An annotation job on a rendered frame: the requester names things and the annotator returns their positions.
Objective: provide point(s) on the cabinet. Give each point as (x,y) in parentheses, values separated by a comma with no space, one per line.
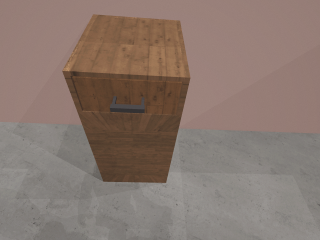
(130,147)

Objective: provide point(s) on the handle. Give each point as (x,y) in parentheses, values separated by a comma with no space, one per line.
(127,108)

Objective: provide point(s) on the drawer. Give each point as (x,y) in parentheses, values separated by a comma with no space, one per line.
(97,93)

